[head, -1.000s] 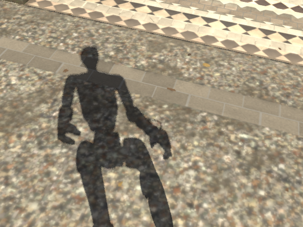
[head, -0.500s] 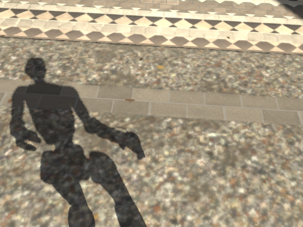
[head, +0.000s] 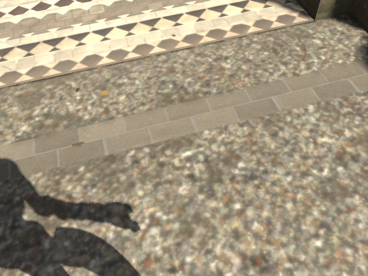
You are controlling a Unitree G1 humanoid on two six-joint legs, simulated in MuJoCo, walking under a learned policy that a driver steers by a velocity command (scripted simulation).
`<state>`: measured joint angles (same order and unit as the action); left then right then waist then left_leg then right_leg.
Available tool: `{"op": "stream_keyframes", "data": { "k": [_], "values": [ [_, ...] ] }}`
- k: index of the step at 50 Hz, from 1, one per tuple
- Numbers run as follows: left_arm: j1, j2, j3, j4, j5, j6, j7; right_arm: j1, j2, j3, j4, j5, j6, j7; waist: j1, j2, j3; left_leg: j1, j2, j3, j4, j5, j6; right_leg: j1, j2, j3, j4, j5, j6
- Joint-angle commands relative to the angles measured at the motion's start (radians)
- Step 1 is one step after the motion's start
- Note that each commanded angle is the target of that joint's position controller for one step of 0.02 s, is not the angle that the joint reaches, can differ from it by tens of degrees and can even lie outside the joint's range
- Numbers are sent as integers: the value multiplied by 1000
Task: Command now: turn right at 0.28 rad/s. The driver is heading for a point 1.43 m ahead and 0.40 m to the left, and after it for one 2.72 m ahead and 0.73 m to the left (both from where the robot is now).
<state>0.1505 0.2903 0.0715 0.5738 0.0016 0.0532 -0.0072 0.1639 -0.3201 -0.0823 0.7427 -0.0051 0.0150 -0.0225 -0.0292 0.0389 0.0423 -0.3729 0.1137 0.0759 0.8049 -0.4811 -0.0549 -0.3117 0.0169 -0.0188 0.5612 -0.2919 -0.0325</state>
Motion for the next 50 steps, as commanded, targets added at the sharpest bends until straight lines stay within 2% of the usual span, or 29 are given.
{"op": "stream_keyframes", "data": {
  "k": [1, 2, 3, 5, 7, 8, 10, 13, 17, 20, 21, 22, 23, 24, 25, 26, 27, 28, 31, 35, 38, 41, 44, 45, 46, 47, 48, 49, 50],
  "values": [
    [70, 135, 28, -38, 31, -50, 4, -49, -102, -21, -80, 13, -10, -2, 65, -197, -178, -248, -29, -112, 346, -120, -14, 258, -337, 321, -198, 593, -265],
    [9, 107, 20, -31, 21, -57, 6, -13, -87, -20, -47, 14, -2, -6, 34, -165, -159, -229, -18, -118, 306, -49, -15, 233, -276, 249, -203, 504, -206],
    [-35, 67, 3, -22, 10, -62, 8, 11, -85, -20, -27, 3, 6, -9, 17, -172, -143, -186, -14, -120, 272, 28, -26, 193, -250, 198, -207, 528, -180],
    [-61, 33, -13, 4, 25, -70, 14, 68, -61, -12, 5, 8, 12, -1, -12, -185, -142, -60, -28, -109, 204, 123, -42, 126, -209, 108, -218, 559, -166],
    [-72, 41, -11, 20, 33, -71, 19, 47, -42, 1, 2, 15, 11, 4, 6, -181, -122, -4, -29, -102, 63, 145, -42, 122, -200, 75, -224, 484, -161],
    [-61, 62, -5, 31, 34, -68, 22, 17, -47, 4, -12, 15, 12, 4, 25, -180, -108, -1, -34, -95, 21, 130, -38, 133, -219, 91, -226, 452, -172],
    [-41, 115, 13, 51, 25, -56, 28, -4, -78, 0, -36, 18, 15, 3, 47, -180, -86, -25, -42, -82, -1, 72, -30, 158, -269, 140, -223, 401, -205],
    [-33, 140, 25, 66, 11, -40, 35, -1, -85, -4, -53, 24, 20, 3, 59, -162, -56, -80, -43, -72, 16, 16, -16, 189, -328, 194, -222, 387, -232],
    [-62, 137, 32, 75, 3, -30, 43, 28, -57, -1, -61, 25, 23, 16, 39, -146, -81, -46, -54, -43, -30, 10, 12, 223, -347, 162, -177, 519, -223],
    [-87, 137, 38, 87, -19, -19, 50, 91, -52, -5, -51, 24, 20, 31, -10, -143, -107, 100, -95, 2, -283, 226, 65, 188, -301, 71, -76, 472, -143],
    [-46, 117, 37, 104, -20, -20, 50, 103, -98, -18, -56, 16, 18, 26, -4, -63, -107, 187, -69, -89, -391, 431, 107, 116, -238, 5, 33, 311, -63],
    [-65, 57, 20, 65, 24, -29, 44, 123, -228, -51, -73, 12, 12, 8, 30, 229, -127, 351, 160, -418, -409, 839, 225, -140, -97, -121, 311, -26, 53],
    [-177, 64, 19, 29, 23, -35, 48, 148, -218, -43, -90, -16, -2, 17, -47, 253, -136, 353, 292, -602, -457, 952, 420, -302, 30, -8, 516, -411, 88],
    [-170, 96, 30, 38, 7, -36, 45, 135, -198, -35, -98, -25, -22, 23, -41, 118, -141, 354, 265, -550, -463, 896, 428, -334, 0, 74, 631, -401, 86],
    [-147, 102, 36, 53, -4, -35, 44, 88, -181, -34, -100, -11, -33, 20, -7, 62, -120, 355, 203, -467, -445, 830, 371, -354, -22, 93, 651, -310, 82],
    [-124, 104, 39, 71, -2, -33, 48, 43, -163, -30, -107, 9, -33, 15, 13, 24, -102, 348, 157, -417, -441, 784, 321, -367, -33, 96, 617, -237, 87],
    [-115, 118, 45, 78, 4, -31, 53, 17, -143, -22, -115, 23, -30, 7, 23, 33, -103, 344, 133, -394, -443, 777, 296, -355, -42, 103, 592, -176, 96],
    [-100, 106, 43, 83, 3, -32, 51, 18, -137, -18, -121, 24, -24, 2, 30, 51, -115, 327, 109, -378, -445, 803, 292, -317, -28, 93, 600, -132, 109],
    [-86, 92, 39, 88, -6, -37, 48, 38, -144, -22, -134, 17, -13, -7, 24, 58, -129, 346, 83, -369, -450, 776, 292, -296, -11, 89, 510, -73, 128],
    [-112, 88, 35, 80, -6, -46, 49, 41, -168, -31, -146, 18, 1, -16, 5, 88, -108, 318, 68, -419, -450, 623, 288, -258, -4, 104, 335, -53, 144],
    [-115, 93, 35, 79, -9, -56, 42, 23, -177, -36, -161, 15, 9, -12, 0, 110, -93, 253, 56, -468, -446, 530, 288, -190, 9, 111, 239, -62, 139],
    [-101, 102, 38, 78, -13, -71, 31, -3, -178, -38, -176, 15, 16, -5, 0, 126, -103, 230, 49, -527, -419, 559, 286, -124, 25, 115, 157, -80, 126],
    [-65, 108, 42, 81, -16, -88, 16, -33, -171, -38, -190, 26, 23, -3, 16, 135, -125, 246, 36, -589, -371, 638, 268, -53, 35, 113, 20, -55, 104],
    [-24, 109, 44, 91, -18, -94, 11, -48, -164, -35, -195, 34, 27, -5, 41, 126, -148, 226, 12, -591, -358, 539, 247, 20, 35, 101, -86, 16, 89],
    [13, 111, 48, 104, -16, -98, 8, -60, -148, -29, -200, 40, 28, -9, 66, 107, -149, 158, -28, -574, -337, 375, 212, 130, 19, 90, -204, 124, 69],
    [54, 156, 59, 105, -5, -96, 13, -22, -94, -12, -199, 30, 27, -9, 63, -11, -181, 22, -98, -496, -208, 80, 158, 285, -135, 228, -245, 78, 10],
    [78, 230, 68, 108, 12, -91, 16, 25, -52, 1, -212, 25, 19, -7, 27, -247, -141, -217, -265, -287, 2, -169, 106, 353, -314, 504, -306, -94, -122],
    [87, 219, 66, 106, 30, -105, 8, 5, -122, -17, -228, 19, 1, -9, 43, -276, -71, -322, -196, -277, 188, -144, 81, 256, -415, 684, -368, -276, -235],
    [33, 162, 47, 90, 22, -113, 13, -9, -167, -32, -212, 17, -6, -8, 33, -209, -5, -328, -161, -280, 252, -65, 67, 197, -375, 606, -370, -292, -230]
  ]
}}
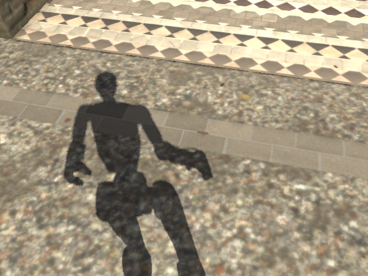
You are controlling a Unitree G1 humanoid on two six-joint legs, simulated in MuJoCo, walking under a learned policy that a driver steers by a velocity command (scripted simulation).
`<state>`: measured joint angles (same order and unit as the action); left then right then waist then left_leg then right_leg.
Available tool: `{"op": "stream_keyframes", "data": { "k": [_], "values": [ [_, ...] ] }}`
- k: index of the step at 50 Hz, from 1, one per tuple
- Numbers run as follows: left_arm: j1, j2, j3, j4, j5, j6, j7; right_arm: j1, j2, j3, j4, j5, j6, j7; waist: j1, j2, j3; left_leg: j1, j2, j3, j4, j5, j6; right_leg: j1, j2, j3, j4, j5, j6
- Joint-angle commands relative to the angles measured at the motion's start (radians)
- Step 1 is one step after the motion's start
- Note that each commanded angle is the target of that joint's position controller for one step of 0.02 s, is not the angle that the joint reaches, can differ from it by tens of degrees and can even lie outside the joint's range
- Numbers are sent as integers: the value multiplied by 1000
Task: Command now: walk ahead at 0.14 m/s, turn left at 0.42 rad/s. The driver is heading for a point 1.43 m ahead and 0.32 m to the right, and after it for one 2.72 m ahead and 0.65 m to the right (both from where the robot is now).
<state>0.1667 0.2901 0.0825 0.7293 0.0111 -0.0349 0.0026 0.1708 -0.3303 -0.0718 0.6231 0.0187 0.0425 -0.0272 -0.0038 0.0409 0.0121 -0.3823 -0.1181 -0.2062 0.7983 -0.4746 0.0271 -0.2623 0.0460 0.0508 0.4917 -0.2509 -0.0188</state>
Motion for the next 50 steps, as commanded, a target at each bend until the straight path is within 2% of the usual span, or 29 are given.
{"op": "stream_keyframes", "data": {
  "k": [1, 2, 4, 5, 7, 8, 10, 12, 13, 14, 15, 16, 17, 19, 20, 22, 24, 27, 29, 30, 31, 32, 33, 34, 35, 36, 39, 43, 50],
  "values": [
    [-25, 127, 25, -69, -2, -25, 12, -4, -153, -47, -70, -17, -34, -2, -7, -183, 52, -308, 78, 13, 276, -11, -40, 132, -337, 430, -289, -261, -202],
    [-38, 108, 16, -72, -10, -22, 19, 2, -136, -45, -60, -22, -32, -3, -6, -175, 43, -302, 82, 19, 286, 32, -62, 147, -298, 357, -274, -164, -176],
    [-18, 104, 7, -61, -7, -18, 27, -5, -87, -31, -57, -18, -36, 5, 8, -164, 23, -247, 86, 61, 260, 98, -92, 138, -258, 231, -253, 115, -175],
    [-7, 103, 5, -54, -5, -15, 27, -15, -62, -21, -61, -15, -37, 9, 12, -170, 7, -214, 94, 88, 202, 111, -103, 142, -245, 183, -239, 223, -178],
    [-12, 83, -7, -41, -6, -10, 20, -36, 9, 9, -64, -28, -41, 15, 12, -187, -34, -49, 133, 145, 5, 122, -114, 98, -204, 108, -204, 367, -168],
    [5, 104, -3, -34, -10, -4, 14, -60, 23, 15, -69, -30, -43, 17, 27, -208, -37, 17, 125, 173, -70, 106, -116, 77, -198, 102, -192, 402, -169],
    [39, 142, 4, -23, -20, 6, 5, -52, -16, 2, -62, -21, -44, 16, 26, -207, -44, 108, 95, 199, -217, 176, -109, 75, -209, 140, -159, 414, -174],
    [47, 136, -3, -18, -36, 6, 2, -9, -48, -12, -46, -22, -46, 9, -10, -176, -34, 256, 91, 187, -453, 383, -71, 35, -199, 168, -126, 374, -130],
    [70, 125, -9, -16, -28, -3, -1, 7, -98, -23, -59, -29, -47, -4, -10, -139, -64, 367, 170, 111, -448, 529, -44, -8, -180, 176, -104, 307, -73],
    [78, 93, -20, -34, -1, -15, -7, 51, -169, -38, -70, -41, -40, -21, -1, -22, -134, 482, 307, 26, -354, 801, 11, -75, -119, 131, -13, 123, -18],
    [100, 54, -31, -37, -21, -15, -1, 41, -167, -42, -42, -42, -29, -19, 22, 151, -160, 433, 359, -20, -352, 725, 113, -99, -55, 28, 46, -87, 24],
    [74, 85, -28, -39, -26, -7, 6, 19, -106, -28, -57, -37, -27, -12, -2, 148, -127, 394, 366, -49, -387, 643, 150, -116, -55, 8, 105, -125, 51],
    [44, 108, -17, -51, -31, 3, 9, 24, -92, -27, -52, -35, -26, -11, -16, 160, -98, 390, 374, -57, -402, 613, 157, -173, -44, -12, 171, -132, 57],
    [49, 118, -3, -59, -27, 31, 13, 42, -107, -32, -48, -32, -33, -15, -33, 188, -80, 376, 458, -101, -421, 733, 215, -255, -51, -17, 412, -357, 75],
    [58, 122, 6, -60, -31, 44, 12, 50, -112, -34, -44, -33, -40, -17, -28, 153, -75, 353, 493, -98, -427, 795, 242, -283, -65, -3, 545, -408, 83],
    [74, 92, 5, -62, -38, 66, 10, -25, -104, -36, -45, -25, -47, -16, 11, 103, -53, 280, 456, 4, -443, 744, 210, -263, -93, -9, 535, -339, 87],
    [62, 72, -2, -74, -32, 78, 4, -85, -106, -39, -46, -23, -45, -14, 21, 112, -54, 213, 416, 96, -447, 715, 185, -179, -100, -44, 449, -245, 87],
    [43, 88, 3, -110, -34, 84, -19, -92, -114, -45, -37, -12, -39, -11, 11, 126, -84, 220, 415, 146, -412, 672, 168, -95, -92, -83, 287, -136, 62],
    [94, 96, 13, -107, -32, 86, -31, -99, -120, -46, -28, 6, -35, -9, 43, 98, -97, 187, 404, 187, -332, 567, 122, 13, -54, -134, 111, 8, 24],
    [121, 116, 24, -102, -25, 84, -25, -57, -96, -41, -8, 7, -35, -7, 45, 45, -96, 128, 365, 231, -246, 418, 67, 96, -27, -118, 29, 88, -6],
    [132, 207, 49, -117, -22, 78, -10, -3, -46, -28, 1, -23, -34, -1, 22, -188, -72, -45, 270, 338, -10, 149, -30, 204, -161, 106, -77, 359, -71],
    [121, 310, 61, -168, 2, 61, -6, -76, -21, -11, -65, -52, -34, -6, 33, -395, -59, -279, 110, 286, 253, -247, -101, 206, -425, 519, -149, 577, -289],
    [145, 276, 50, -168, 28, 38, -15, -129, -72, -26, -69, -29, -36, -14, 90, -267, -124, -289, 113, 145, 405, -252, -93, 189, -443, 537, -180, 473, -365],
    [106, 249, 40, -164, 22, 22, -16, -125, -92, -33, -61, -13, -34, -17, 58, -217, -85, -304, 133, 122, 438, -165, -78, 169, -389, 448, -172, 395, -319],
    [57, 224, 36, -164, -1, 19, -9, -101, -102, -41, -38, -18, -32, -22, 32, -158, -63, -310, 153, 119, 413, -72, -74, 161, -333, 376, -159, 329, -259],
    [18, 198, 25, -171, -18, 24, -1, -95, -110, -45, -26, -26, -30, -28, 19, -145, -55, -302, 163, 113, 379, -6, -79, 152, -302, 336, -148, 342, -222],
    [6, 182, 13, -181, -14, 38, 20, -53, -78, -39, -3, -23, -34, -17, -1, -149, -103, -212, 127, 132, 365, 102, -105, 136, -245, 266, -137, 454, -212],
    [30, 193, 19, -179, -21, 50, 33, -89, -51, -26, -6, -19, -38, -13, 22, -148, -101, -212, 111, 121, 173, 132, -129, 189, -231, 298, -130, 387, -215],
    [1, 208, 31, -192, -19, 69, 24, -102, -60, -27, -5, -9, -59, 5, 35, -190, -78, -72, 78, 103, -59, 97, -117, 113, -210, 424, -110, 289, -219]
  ]
}}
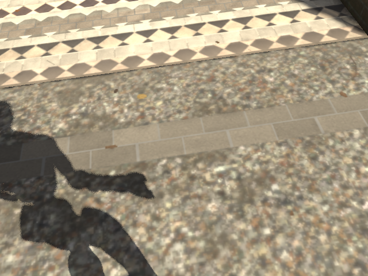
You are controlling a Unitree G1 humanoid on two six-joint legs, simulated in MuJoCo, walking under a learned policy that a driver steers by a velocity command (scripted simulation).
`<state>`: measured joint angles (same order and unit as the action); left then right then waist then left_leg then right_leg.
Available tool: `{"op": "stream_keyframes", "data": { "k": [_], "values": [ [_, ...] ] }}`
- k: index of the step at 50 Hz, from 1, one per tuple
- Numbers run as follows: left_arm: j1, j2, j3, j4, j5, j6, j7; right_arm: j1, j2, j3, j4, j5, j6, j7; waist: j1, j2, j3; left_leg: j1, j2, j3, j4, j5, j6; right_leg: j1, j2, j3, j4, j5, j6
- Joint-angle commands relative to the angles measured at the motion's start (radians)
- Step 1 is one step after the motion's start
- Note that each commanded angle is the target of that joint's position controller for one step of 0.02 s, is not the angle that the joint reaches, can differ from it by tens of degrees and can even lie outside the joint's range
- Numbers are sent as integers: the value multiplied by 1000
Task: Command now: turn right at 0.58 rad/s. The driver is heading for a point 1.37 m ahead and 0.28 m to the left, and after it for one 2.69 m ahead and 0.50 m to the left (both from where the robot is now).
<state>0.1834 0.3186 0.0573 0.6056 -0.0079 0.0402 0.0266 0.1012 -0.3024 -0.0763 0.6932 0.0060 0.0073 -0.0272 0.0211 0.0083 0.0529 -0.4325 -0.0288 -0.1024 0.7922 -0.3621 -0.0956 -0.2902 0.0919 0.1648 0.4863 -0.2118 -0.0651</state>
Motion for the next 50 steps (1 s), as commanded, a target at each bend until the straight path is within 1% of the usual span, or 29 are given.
{"op": "stream_keyframes", "data": {
  "k": [1, 4, 6, 7, 8, 9, 10, 13, 15, 17, 19, 20, 22, 23, 24, 25, 27, 32, 35, 37, 39, 40, 41, 42, 43, 44, 45, 47, 50],
  "values": [
    [-22, 180, 57, -70, -2, -4, -2, -29, -90, -24, -75, 5, -28, 8, 10, -160, -123, -3, -16, -2, -82, -22, 10, 146, -253, 330, -95, 275, -171],
    [-51, 160, 49, -72, -8, 3, -4, 20, -90, -24, -60, 7, -41, 23, -8, -166, -156, 89, -8, 20, -229, 37, 34, 167, -241, 340, -40, 371, -147],
    [-54, 130, 38, -68, -16, 6, 2, 61, -90, -26, -45, -5, -48, 29, -34, -136, -158, 247, 31, 17, -437, 267, 72, 99, -186, 309, 3, 253, -79],
    [-3, 74, 19, -62, 8, 1, 1, 55, -135, -27, -61, -28, -48, 26, -1, 11, -180, 335, 193, -141, -475, 413, 128, 29, -113, 211, 118, 33, -14],
    [37, 63, 17, -61, 13, -7, 2, -3, -154, -19, -64, -54, -45, 27, 62, 197, -116, 295, 314, -304, -478, 576, 274, -80, 22, 72, 194, -297, 48],
    [22, 110, 27, -51, 31, -14, 6, -16, -78, 3, -72, -56, -53, 31, 30, 193, -117, 228, 375, -374, -502, 528, 371, -57, -25, 58, 311, -418, 105],
    [14, 132, 37, -37, 27, -15, 6, -39, -52, 16, -70, -44, -59, 34, 30, 158, -103, 222, 334, -337, -501, 466, 358, -48, -52, 46, 354, -384, 131],
    [-25, 70, 26, -13, 29, -16, 3, -38, -100, 8, -51, -1, -51, 30, 9, 144, -78, 288, 221, -253, -453, 428, 270, -73, -96, -14, 235, -262, 178],
    [-40, 47, 20, -6, 15, -27, 0, 16, -143, -7, -46, 3, -29, 22, -15, 142, -99, 306, 173, -236, -438, 411, 263, -20, -62, -77, 107, -212, 174],
    [-31, 52, 25, 9, 1, -37, -1, 43, -160, -12, -50, 14, -8, 11, -19, 163, -97, 282, 142, -267, -469, 117, 263, 44, -26, -131, -32, -124, 150],
    [-19, 57, 28, 13, -2, -53, -3, 55, -141, -6, -58, 14, -1, 3, -12, 158, -80, 183, 121, -302, -491, -117, 246, 141, -40, -133, -86, -100, 107],
    [10, 70, 33, 16, 2, -64, -2, 46, -119, 0, -69, 12, -8, 3, 7, 132, -91, 100, 106, -284, -471, -164, 224, 218, -74, -122, -54, -109, 76],
    [126, 109, 50, 47, 18, -88, -8, -12, -69, 12, -112, 14, -26, 5, 61, -42, -72, -106, -7, -102, -243, -212, 149, 297, -192, 41, -117, -368, -29],
    [183, 154, 60, 64, 18, -97, -11, -46, -44, 18, -143, 24, -37, 10, 81, -188, -34, -243, -55, 4, -47, -164, 121, 335, -340, 258, -255, -487, -111],
    [183, 168, 65, 71, 21, -106, -11, -86, -76, 9, -170, 29, -46, 14, 85, -229, 51, -379, 8, 11, 121, -202, 120, 323, -466, 398, -313, -455, -180],
    [171, 132, 56, 71, 16, -115, -3, -57, -97, -1, -161, 30, -52, 19, 63, -164, 73, -435, 48, -21, 226, -176, 123, 332, -480, 387, -305, -392, -192],
    [154, 101, 46, 72, 5, -119, 3, -17, -73, 3, -147, 32, -55, 36, 46, -122, 62, -487, 86, -29, 270, -76, 121, 391, -434, 247, -306, -241, -150],
    [113, 137, 52, 75, -1, -115, -5, -72, -28, 28, -179, 19, -54, 81, 54, -126, 41, -240, 110, 94, 60, 138, 80, 225, -328, -89, -332, 56, -88],
    [142, 182, 65, 94, -18, -115, -15, -75, -54, 25, -193, 21, -46, 87, 50, -121, 33, -91, 81, 154, -56, 149, 107, 182, -347, -153, -312, 81, -72],
    [138, 202, 70, 101, -25, -111, -20, -12, -91, 5, -189, 20, -40, 83, -8, -120, 2, 40, 28, 197, -128, 148, 154, 179, -357, -204, -199, 322, -49],
    [172, 158, 51, 100, -12, -113, -17, 252, -184, -52, -119, 24, -27, 66, -139, -49, -157, 428, -52, 205, -175, 162, 217, 61, -285, -320, 209, 563, 14],
    [183, 66, 20, 49, 27, -120, -15, 376, -288, -77, -107, 28, -21, 44, -158, 187, -237, 696, 176, -206, -263, 42, 329, -265, -191, -330, 611, 31, 88],
    [185, 39, 0, 2, 12, -148, -17, 360, -323, -67, -142, 23, -40, 51, -118, 284, -412, 786, 370, -800, -522, -266, 482, -450, -49, -111, 848, -377, 105],
    [92, 144, 26, -6, -28, -163, -24, 312, -236, -42, -142, 17, -59, 59, -147, 132, -285, 702, 370, -740, -587, -343, 434, -552, -109, -41, 905, -288, 90],
    [56, 150, 24, -17, -40, -172, -27, 279, -202, -30, -132, 9, -69, 59, -119, 105, -172, 579, 342, -605, -574, -281, 406, -566, -151, -66, 860, -203, 61],
    [57, 136, 21, -4, -18, -175, -20, 218, -178, -22, -136, 5, -72, 59, -73, 26, -108, 441, 296, -491, -558, -135, 378, -505, -192, -71, 780, -132, 57],
    [73, 133, 25, 8, 5, -170, -16, 167, -156, -14, -142, -7, -74, 58, -34, 42, -80, 337, 247, -392, -556, -9, 360, -433, -218, -63, 701, -80, 58],
    [99, 119, 24, 29, 18, -151, -22, 119, -142, -10, -150, -17, -76, 49, 2, 82, -68, 232, 196, -305, -591, 115, 363, -354, -217, -79, 651, -16, 75],
    [40, 94, 16, 20, 33, -136, -18, 152, -147, -11, -118, -2, -84, 34, -7, 47, -36, 186, 167, -219, -604, 256, 371, -369, -194, -98, 517, 87, 118]
  ]
}}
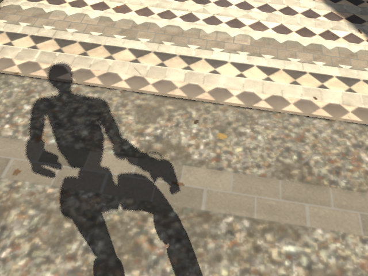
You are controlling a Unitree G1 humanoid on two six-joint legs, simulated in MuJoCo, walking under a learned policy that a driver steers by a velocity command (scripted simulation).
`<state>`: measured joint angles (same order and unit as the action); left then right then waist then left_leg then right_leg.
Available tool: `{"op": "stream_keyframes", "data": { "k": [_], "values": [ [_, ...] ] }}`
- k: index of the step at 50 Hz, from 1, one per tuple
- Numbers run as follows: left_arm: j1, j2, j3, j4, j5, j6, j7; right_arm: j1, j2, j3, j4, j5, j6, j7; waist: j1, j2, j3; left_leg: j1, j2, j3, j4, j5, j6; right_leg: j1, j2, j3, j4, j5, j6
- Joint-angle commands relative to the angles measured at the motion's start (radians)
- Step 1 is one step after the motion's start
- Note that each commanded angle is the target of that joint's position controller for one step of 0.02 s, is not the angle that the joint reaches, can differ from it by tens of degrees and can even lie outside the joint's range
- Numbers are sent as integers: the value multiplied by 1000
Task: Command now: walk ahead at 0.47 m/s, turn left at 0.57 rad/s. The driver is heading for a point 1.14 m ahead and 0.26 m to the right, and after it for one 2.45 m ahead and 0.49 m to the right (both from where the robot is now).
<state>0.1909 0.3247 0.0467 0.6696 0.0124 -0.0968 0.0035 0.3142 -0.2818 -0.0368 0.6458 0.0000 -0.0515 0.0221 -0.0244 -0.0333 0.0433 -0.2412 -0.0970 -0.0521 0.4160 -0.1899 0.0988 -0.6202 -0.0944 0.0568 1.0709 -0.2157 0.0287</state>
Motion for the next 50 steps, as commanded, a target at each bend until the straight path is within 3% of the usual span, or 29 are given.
{"op": "stream_keyframes", "data": {
  "k": [1, 4, 6, 11, 13, 14, 15, 16, 17, 18, 19, 20, 21, 22, 25, 30, 34, 37, 38, 39, 40, 41, 42, 43, 44, 45, 47, 50],
  "values": [
    [-16, 75, 21, -57, 13, 0, 6, -39, -171, -52, -57, 7, -24, -21, 22, 84, -14, 1, 228, -257, -224, 105, 170, -55, 0, 11, -140, 145, 35],
    [-126, 38, 5, -76, 2, -10, -6, 2, -174, -53, -22, 18, -17, -33, -19, 106, -10, 10, 194, -200, -207, 104, 127, -1, 40, 0, -380, 307, 46],
    [-184, 22, -5, -78, -8, -20, -22, 41, -174, -51, 7, 21, -20, -35, -54, 110, -2, 19, 210, -184, -214, 87, 117, 58, 49, -21, -465, 390, 38],
    [-260, 51, 0, -109, -24, -28, -50, 109, -182, -51, 69, 15, -6, -31, -82, 118, 29, 251, 308, -209, -150, 230, 106, -26, 53, -30, -562, 264, -44],
    [-218, 66, 8, -105, -26, -26, -54, 100, -193, -54, 81, 15, 2, -34, -53, 133, 7, 316, 315, -180, -85, 455, 84, 28, 79, -57, -578, 156, -87],
    [-151, 87, 20, -89, -25, -24, -52, 88, -201, -55, 81, 12, 7, -36, -14, 142, -47, 331, 297, -148, 3, 670, 71, 130, 115, -87, -582, 121, -113],
    [-14, 119, 39, -54, -24, -24, -48, 68, -195, -49, 76, 6, 13, -39, 61, 127, -147, 304, 255, -94, 170, 824, 48, 323, 136, -105, -603, 167, -151],
    [160, 167, 51, -28, -17, -20, -43, 62, -169, -33, 51, -13, 13, -45, 133, 65, -292, 128, 221, -66, 429, 656, 17, 632, 4, 66, -561, 235, -220],
    [238, 251, 77, -10, -16, -15, -46, 173, -88, -10, 31, -15, -6, -38, 83, -203, -402, -289, 29, 4, 819, 0, -83, 989, -222, 567, -621, 65, -399],
    [251, 158, 56, -1, -44, -12, -50, 131, -133, -10, 24, -10, -29, -30, 108, -185, -397, -449, 25, -91, 903, -332, -87, 1038, -241, 745, -745, -78, -397],
    [185, 118, 44, -14, -41, -4, -40, 18, -180, -23, -1, 23, -47, -18, 117, -114, -237, -528, 85, -100, 922, -262, -80, 920, -218, 610, -767, -108, -351],
    [140, 112, 41, -29, -27, 4, -34, -56, -171, -17, -18, 22, -62, -13, 107, -13, -148, -521, 121, -78, 877, -199, -74, 784, -177, 507, -787, -36, -326],
    [107, 102, 37, -35, -22, 10, -32, -91, -161, -18, -28, 3, -71, -12, 79, 45, -75, -507, 146, -63, 794, -156, -81, 669, -139, 437, -808, 68, -316],
    [91, 89, 30, -43, -13, 10, -28, -86, -154, -21, -30, -11, -71, -12, 48, 37, -59, -455, 168, -60, 734, -123, -89, 597, -106, 387, -832, 153, -309],
    [76, 96, 33, -38, -23, 11, -17, -57, -117, -13, -25, -23, -55, -16, 11, -22, -54, -396, 172, -26, 609, -105, -140, 486, -64, 304, -864, 296, -323],
    [140, 142, 49, 2, -37, 27, 8, -256, -66, 9, -71, -19, -59, -16, 74, -34, -22, -272, 109, 6, 233, 216, -177, 351, 24, 195, -854, 281, -252],
    [202, 138, 52, 29, -48, 44, 16, -330, -97, -7, -88, 2, -69, -5, 92, -52, -35, -200, 80, -35, 98, 271, -160, 421, -11, 289, -791, 171, -217],
    [183, 136, 57, 28, -43, 56, 19, -283, -136, -30, -78, 8, -77, -5, 49, -84, -43, -131, 90, -47, 54, 155, -113, 492, -44, 362, -698, 190, -190],
    [170, 119, 52, 22, -40, 59, 17, -207, -153, -43, -59, 6, -80, -11, 6, -81, -78, -16, 93, -29, 11, 149, -85, 479, -12, 349, -624, 238, -168],
    [163, 74, 34, 8, -30, 57, 11, -88, -187, -58, -47, -7, -84, -18, -54, -45, -189, 196, 182, -91, 27, 123, -33, 415, 39, 303, -433, 206, -138],
    [250, -1, 11, -13, -30, 52, 9, 35, -264, -79, -35, -24, -76, -26, -57, 153, -349, 551, 403, -396, 28, 16, 83, 146, 166, 173, -106, -75, -73],
    [319, 18, 5, -28, -49, 46, 11, 75, -248, -80, -6, -6, -60, -15, -31, 370, -398, 629, 528, -738, -74, -219, 165, -72, 167, 120, 110, -391, -49],
    [265, 109, 28, -10, -58, 50, 12, 24, -165, -61, -21, 2, -56, -15, -45, 224, -253, 507, 494, -666, -111, -339, 131, -141, 104, 138, 198, -316, -39],
    [178, 131, 36, -23, -50, 56, 12, -20, -131, -51, -24, 1, -49, -18, -49, 142, -145, 383, 452, -508, -122, -267, 96, -142, 72, 98, 208, -233, -32],
    [133, 118, 36, -36, -39, 59, 10, -59, -112, -44, -16, -4, -47, -17, -32, 104, -72, 270, 408, -396, -150, -144, 86, -122, 43, 82, 173, -175, -25],
    [116, 105, 40, -43, -34, 62, 7, -81, -94, -38, -7, -10, -49, -18, -12, 121, -39, 202, 374, -313, -176, -61, 78, -95, 14, 80, 135, -134, -24],
    [122, 64, 34, -46, -41, 73, -1, -96, -89, -40, 9, -11, -57, -18, 8, 152, -22, 127, 340, -198, -225, 29, 79, -46, -9, 53, 105, -94, -19],
    [69, 34, 25, -74, -34, 79, -5, -87, -120, -53, 42, -5, -68, -18, 9, 118, -4, 124, 352, -97, -265, 145, 106, -89, -24, 48, 15, -23, -4]
  ]
}}
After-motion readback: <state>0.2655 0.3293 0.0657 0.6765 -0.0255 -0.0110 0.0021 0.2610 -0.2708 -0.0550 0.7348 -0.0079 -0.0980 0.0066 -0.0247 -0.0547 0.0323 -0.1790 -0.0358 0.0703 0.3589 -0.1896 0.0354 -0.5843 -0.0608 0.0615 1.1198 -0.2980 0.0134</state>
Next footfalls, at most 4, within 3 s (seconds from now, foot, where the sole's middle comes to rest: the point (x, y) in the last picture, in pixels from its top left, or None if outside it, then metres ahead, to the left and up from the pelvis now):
0.32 right None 0.37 -0.13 -0.78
0.78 left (163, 224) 0.66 0.06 -0.78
1.30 right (247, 188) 0.82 -0.29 -0.78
1.80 left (229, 126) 1.16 -0.25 -0.78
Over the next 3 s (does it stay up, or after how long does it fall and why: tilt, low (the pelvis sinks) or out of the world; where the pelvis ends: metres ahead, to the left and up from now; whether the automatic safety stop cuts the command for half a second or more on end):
stays up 1.03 -0.29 -0.01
